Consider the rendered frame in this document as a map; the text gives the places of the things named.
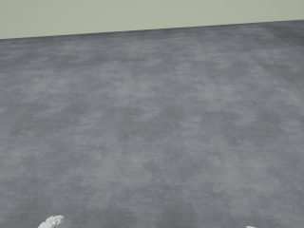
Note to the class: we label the left robot hand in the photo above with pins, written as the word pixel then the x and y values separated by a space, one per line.
pixel 52 222

